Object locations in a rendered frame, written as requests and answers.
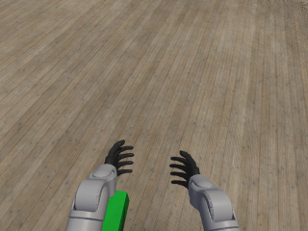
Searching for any robot right forearm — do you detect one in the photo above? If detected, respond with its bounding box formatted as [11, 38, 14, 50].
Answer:
[188, 174, 241, 231]

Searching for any carton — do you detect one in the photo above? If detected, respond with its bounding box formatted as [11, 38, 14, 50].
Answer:
[101, 190, 130, 231]

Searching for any right robot hand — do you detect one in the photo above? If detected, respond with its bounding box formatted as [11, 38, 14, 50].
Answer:
[169, 150, 200, 189]

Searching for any robot left forearm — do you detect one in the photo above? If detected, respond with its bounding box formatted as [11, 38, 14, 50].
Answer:
[64, 164, 117, 231]

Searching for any left robot hand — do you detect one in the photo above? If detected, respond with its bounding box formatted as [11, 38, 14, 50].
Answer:
[104, 140, 135, 176]

